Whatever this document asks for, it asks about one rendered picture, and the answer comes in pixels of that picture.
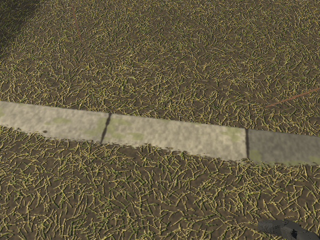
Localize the robot right hand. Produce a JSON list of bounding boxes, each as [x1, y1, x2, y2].
[[257, 218, 320, 240]]

